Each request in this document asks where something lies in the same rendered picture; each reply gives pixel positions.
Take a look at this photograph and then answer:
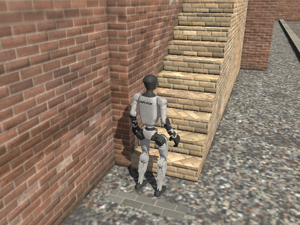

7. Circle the stairs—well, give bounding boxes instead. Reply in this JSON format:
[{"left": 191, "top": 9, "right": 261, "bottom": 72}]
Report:
[{"left": 130, "top": 0, "right": 248, "bottom": 182}]

